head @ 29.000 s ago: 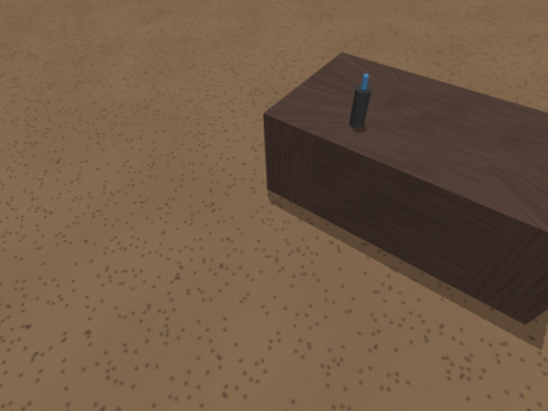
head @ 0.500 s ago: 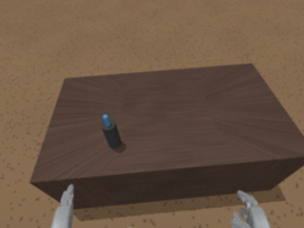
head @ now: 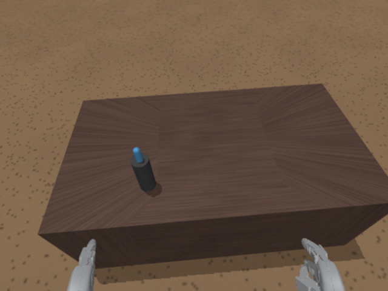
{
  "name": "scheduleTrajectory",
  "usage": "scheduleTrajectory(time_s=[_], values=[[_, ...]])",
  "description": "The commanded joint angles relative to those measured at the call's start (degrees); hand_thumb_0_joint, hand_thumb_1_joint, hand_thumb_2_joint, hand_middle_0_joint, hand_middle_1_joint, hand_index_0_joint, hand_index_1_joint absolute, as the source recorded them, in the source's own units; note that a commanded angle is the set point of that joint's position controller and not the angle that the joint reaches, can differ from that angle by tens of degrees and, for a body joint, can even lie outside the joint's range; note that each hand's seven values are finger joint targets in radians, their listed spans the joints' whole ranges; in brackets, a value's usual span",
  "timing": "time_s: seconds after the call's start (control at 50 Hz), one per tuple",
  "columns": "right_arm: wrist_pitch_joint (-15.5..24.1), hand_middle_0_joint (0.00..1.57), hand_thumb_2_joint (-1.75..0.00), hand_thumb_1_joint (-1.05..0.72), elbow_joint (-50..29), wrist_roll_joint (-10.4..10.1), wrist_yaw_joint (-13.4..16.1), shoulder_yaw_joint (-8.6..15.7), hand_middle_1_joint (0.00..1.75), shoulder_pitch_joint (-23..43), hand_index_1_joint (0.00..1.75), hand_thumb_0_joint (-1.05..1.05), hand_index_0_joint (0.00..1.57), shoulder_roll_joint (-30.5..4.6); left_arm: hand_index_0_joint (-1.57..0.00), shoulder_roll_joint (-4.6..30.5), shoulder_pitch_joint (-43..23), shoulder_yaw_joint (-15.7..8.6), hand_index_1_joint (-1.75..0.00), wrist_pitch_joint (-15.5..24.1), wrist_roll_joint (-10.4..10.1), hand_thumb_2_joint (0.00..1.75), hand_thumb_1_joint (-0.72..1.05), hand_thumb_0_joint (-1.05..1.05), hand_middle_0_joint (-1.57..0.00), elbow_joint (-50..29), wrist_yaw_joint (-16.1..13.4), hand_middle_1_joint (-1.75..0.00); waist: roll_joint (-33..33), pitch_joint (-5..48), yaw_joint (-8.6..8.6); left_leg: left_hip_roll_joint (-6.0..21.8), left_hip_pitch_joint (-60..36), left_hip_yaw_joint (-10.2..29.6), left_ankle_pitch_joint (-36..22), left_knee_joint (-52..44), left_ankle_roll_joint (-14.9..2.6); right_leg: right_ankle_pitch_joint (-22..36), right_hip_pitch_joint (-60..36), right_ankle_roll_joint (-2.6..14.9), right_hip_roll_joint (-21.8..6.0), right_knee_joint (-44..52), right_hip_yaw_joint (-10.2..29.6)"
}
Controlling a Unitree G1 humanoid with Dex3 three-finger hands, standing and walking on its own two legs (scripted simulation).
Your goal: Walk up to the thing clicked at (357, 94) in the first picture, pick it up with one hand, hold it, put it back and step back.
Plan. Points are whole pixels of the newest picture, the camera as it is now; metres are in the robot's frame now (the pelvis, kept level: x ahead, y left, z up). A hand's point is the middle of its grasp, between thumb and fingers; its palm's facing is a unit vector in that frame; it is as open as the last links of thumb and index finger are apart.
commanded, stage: home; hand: left
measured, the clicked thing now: (142, 168) +0.53 +0.19 -0.17
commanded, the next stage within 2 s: stand in 1.18 s
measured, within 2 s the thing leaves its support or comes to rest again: neither
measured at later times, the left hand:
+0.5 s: hand (112, 281) +0.18 +0.19 -0.06, palm faces +0.10 -0.95 -0.29, open 17.4 cm
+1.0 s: hand (111, 286) +0.17 +0.18 -0.06, palm faces +0.10 -0.95 -0.28, open 17.5 cm
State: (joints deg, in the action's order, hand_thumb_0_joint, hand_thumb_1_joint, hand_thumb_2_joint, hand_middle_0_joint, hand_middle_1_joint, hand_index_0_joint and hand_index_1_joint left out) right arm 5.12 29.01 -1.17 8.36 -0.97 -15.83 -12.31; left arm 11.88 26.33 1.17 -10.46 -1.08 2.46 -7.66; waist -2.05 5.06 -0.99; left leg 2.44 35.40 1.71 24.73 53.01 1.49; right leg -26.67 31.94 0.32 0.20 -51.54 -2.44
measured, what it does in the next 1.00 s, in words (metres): stands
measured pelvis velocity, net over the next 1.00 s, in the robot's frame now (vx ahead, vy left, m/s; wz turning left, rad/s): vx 0.00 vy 0.00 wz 0.00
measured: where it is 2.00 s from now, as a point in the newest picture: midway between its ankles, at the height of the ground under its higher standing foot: outside the picture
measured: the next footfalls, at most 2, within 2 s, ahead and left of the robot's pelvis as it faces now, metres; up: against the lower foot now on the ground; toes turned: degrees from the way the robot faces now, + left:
none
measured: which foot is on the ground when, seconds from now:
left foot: down 0.00-1.00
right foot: down 0.00-1.00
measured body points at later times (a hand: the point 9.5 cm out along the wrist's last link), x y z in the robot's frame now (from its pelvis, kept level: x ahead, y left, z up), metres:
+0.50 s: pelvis +0.01 +0.00 +0.00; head +0.04 +0.00 +0.45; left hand +0.17 +0.24 -0.04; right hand +0.17 -0.24 -0.08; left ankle +0.02 +0.13 -0.69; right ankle +0.00 -0.12 -0.69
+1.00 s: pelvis +0.00 +0.00 +0.00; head +0.03 +0.00 +0.45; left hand +0.16 +0.23 -0.04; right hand +0.16 -0.24 -0.08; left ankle +0.02 +0.13 -0.69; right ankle +0.00 -0.12 -0.69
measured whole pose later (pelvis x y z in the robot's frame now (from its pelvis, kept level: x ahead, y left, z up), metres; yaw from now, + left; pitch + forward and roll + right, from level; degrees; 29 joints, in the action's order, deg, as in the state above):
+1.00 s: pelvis +0.00 +0.00 +0.00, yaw +0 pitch +7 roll -2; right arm 6.1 29.2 -0.6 9.4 -1.1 -16.1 -12.1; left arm 11.9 26.9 1.0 -13.5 -1.0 0.8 -7.3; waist -2.2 5.6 -1.0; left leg 2.3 35.8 2.0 25.5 54.0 1.2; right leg -27.1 31.8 0.1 0.2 -51.7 -2.7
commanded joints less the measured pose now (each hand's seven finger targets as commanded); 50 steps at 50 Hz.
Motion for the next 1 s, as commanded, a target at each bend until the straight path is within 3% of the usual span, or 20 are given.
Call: scheduleTrajectory(time_s=[0.0,0.06,0.1,0.2,0.22,0.34,0.38,0.4,0.44,0.46,0.52,0.6,0.62,0.68,0.72,0.94,0.98], values=[[3.79,0.2,-0.9,-0.9,-9.23,0.19,0.89,2.99,0.3,3.92,0.3,0.0,0.2,-6.95,-0.05,6.1,-1.45,-4.05,-0.06,2.62,0.68,0.07,-0.53,0.0,-0.05,-10.85,-0.82,-0.06,1.12,5.4,0.1,-1.43,-6.09,-1.61,-8.08,-8.17,-1.92,9.34,-0.68,-0.06,1.09,9.31,-0.6],[4.0,0.2,-0.9,-0.9,-8.39,0.4,0.71,2.74,0.3,3.01,0.3,0.0,0.2,-6.52,-0.05,4.44,0.23,-2.74,-0.06,2.14,0.74,0.07,-0.53,0.0,-0.05,-9.39,-0.63,-0.06,-0.02,6.49,-0.3,-1.13,-7.12,-0.98,-10.76,-8.06,-1.6,11.62,-1.1,0.11,1.43,8.19,-0.99],[3.85,0.2,-0.9,-0.9,-8.35,0.42,0.79,2.9,0.3,2.84,0.3,0.0,0.2,-6.64,-0.05,6.1,-1.36,-3.92,-0.06,2.19,0.73,0.07,-0.53,0.0,-0.05,-12.16,-0.83,-0.06,-1.53,8.37,0.02,-1.05,-8.09,-0.91,-14.59,-7.52,-1.39,14.79,-2.02,0.25,1.38,7.42,-1.04],[4.05,0.2,-0.9,-0.9,-8.59,0.59,1.08,2.81,0.3,3.19,0.3,0.0,0.2,-6.61,-0.05,5.54,-1.45,-3.48,-0.06,1.81,0.86,0.07,-0.53,0.0,-0.05,-10.97,-0.78,-0.06,1.07,6.9,-0.4,-1.16,-7.21,-1.01,-12.48,-7.46,-1.69,13.45,-1.77,-0.02,1.34,8.3,-0.95],[4.16,0.2,-0.9,-0.9,-8.03,0.55,1.08,2.63,0.3,3.2,0.3,0.0,0.2,-6.46,-0.05,4.48,-0.68,-2.6,-0.06,1.46,0.8,0.07,-0.53,0.0,-0.05,-8.91,-0.64,-0.06,1.06,4.48,-0.35,-1.14,-6.46,-1.06,-11.1,-7.9,-1.64,11.99,-0.56,-0.07,1.36,8.59,-1.1],[4.36,0.2,-0.9,-0.9,-8.49,0.63,1.07,3.11,0.3,3.21,0.3,0.0,0.2,-6.92,-0.05,5.48,-0.12,-3.65,-0.06,1.25,0.89,0.06,-0.54,0.0,-0.05,-11.03,-0.72,-0.06,0.67,7.62,-0.06,-1.02,-7.92,-0.78,-15.69,-7.21,-1.43,15.72,-2.27,0.12,1.47,7.57,-1.29],[4.25,0.2,-0.9,-0.9,-8.99,0.59,1.19,2.95,0.3,3.58,0.3,0.0,0.2,-6.84,-0.05,6.32,-0.77,-4.41,-0.05,0.98,0.79,0.06,-0.55,0.0,-0.05,-11.54,-0.66,-0.06,1.1,6.88,-0.11,-1.42,-6.61,-1.24,-14.02,-6.78,-1.81,15.14,-2.27,-0.18,1.09,8.6,-0.77],[4.23,0.2,-0.9,-0.9,-8.2,0.65,1.05,2.49,0.3,3.16,0.3,0.0,0.2,-6.28,-0.05,4.8,-0.35,-3.08,-0.05,0.83,0.78,0.06,-0.55,0.0,-0.05,-9.8,-0.53,-0.06,1.79,5.13,-0.37,-1.35,-6.22,-1.26,-13.14,-6.94,-1.83,14.48,-1.46,-0.32,1.11,8.67,-0.84],[4.13,0.2,-0.9,-0.9,-8.4,0.66,1.1,2.56,0.3,3.27,0.3,0.0,0.2,-6.36,-0.05,6.15,-1.34,-4.15,-0.05,0.99,0.75,0.06,-0.55,0.0,-0.05,-12.18,-0.51,-0.06,0.08,6.18,0.05,-1.57,-6.3,-1.49,-12.33,-6.95,-1.8,13.57,-1.85,-0.19,0.9,8.93,-0.55],[4.19,0.2,-0.9,-0.9,-8.2,0.57,1.09,2.59,0.3,3.27,0.3,0.0,0.2,-6.5,-0.05,4.99,0.13,-3.3,-0.05,0.7,0.77,0.05,-0.56,0.0,-0.05,-10.11,-0.38,-0.05,0.96,5.28,-0.24,-1.31,-6.55,-1.3,-12.43,-7.24,-1.77,13.42,-1.04,-0.19,1.13,8.61,-0.8],[4.22,0.2,-0.9,-0.9,-8.7,0.53,1.33,2.73,0.3,3.46,0.3,0.0,0.2,-6.71,-0.05,6.32,-1.22,-4.1,-0.05,0.75,0.63,0.05,-0.56,0.0,-0.05,-13.35,-0.48,-0.05,-0.37,6.6,0.11,-1.48,-6.62,-1.35,-12.66,-7.19,-1.72,13.69,-1.64,0.01,0.96,8.43,-0.77],[4.32,0.2,-0.9,-0.9,-8.79,0.63,1.66,2.72,0.3,2.99,0.3,0.0,0.2,-6.48,-0.05,6.29,-0.87,-4.39,-0.05,0.44,0.7,0.06,-0.55,0.0,-0.05,-12.92,-0.48,-0.06,1.38,8.08,-0.5,-1.66,-7.05,-1.99,-14.56,-5.64,-2.12,16.96,-2.74,-0.61,0.68,8.64,-0.18],[4.24,0.2,-0.9,-0.9,-8.51,0.62,1.7,2.58,0.3,2.86,0.3,0.0,0.2,-6.38,-0.05,4.73,0.75,-3.24,-0.05,0.08,0.7,0.05,-0.56,0.0,-0.05,-10.38,-0.28,-0.05,1.52,7.36,-0.51,-1.72,-6.67,-2.06,-14.3,-5.73,-2.1,16.64,-2.09,-0.54,0.69,8.64,-0.05],[4.25,0.2,-0.9,-0.9,-8.86,0.69,2.01,2.87,0.3,3.18,0.3,0.0,0.2,-6.79,-0.05,6.52,-1.8,-4.3,-0.05,0.25,0.74,0.04,-0.58,0.0,-0.05,-13.71,-0.45,-0.05,1.29,7.95,-0.44,-1.67,-7.1,-1.96,-14.16,-5.72,-2.15,16.44,-2.38,-0.54,0.62,8.87,-0.14],[4.25,0.2,-0.9,-0.9,-8.26,0.77,1.94,2.51,0.3,2.72,0.3,0.0,0.2,-6.29,-0.05,5.64,0.31,-3.87,-0.05,-0.12,0.69,0.04,-0.58,0.0,-0.05,-11.31,-0.28,-0.05,2.03,7.25,-0.43,-1.72,-6.41,-1.95,-14.29,-5.52,-2.28,16.64,-2.43,-0.66,0.6,8.93,-0.1],[4.33,0.2,-0.9,-0.9,-9.26,0.63,1.9,2.62,0.3,3.56,0.3,0.0,0.2,-6.55,-0.05,6.37,-1.42,-4.3,-0.05,0.1,0.62,0.04,-0.58,0.0,-0.05,-13.09,-0.41,-0.05,0.39,5.71,-0.25,-1.53,-5.58,-1.48,-9.68,-7.3,-1.95,10.95,-0.69,-0.03,1.12,9.0,-0.78],[4.44,0.2,-0.9,-0.9,-9.43,0.64,1.77,2.45,0.3,3.67,0.3,0.0,0.2,-6.57,-0.05,5.08,-0.5,-3.19,-0.05,-0.16,0.53,0.04,-0.58,0.0,-0.05,-11.9,-0.16,-0.05,0.17,5.84,-0.43,-1.39,-5.58,-1.2,-9.51,-7.51,-1.93,10.7,-0.55,0.09,1.2,8.69,-0.85]])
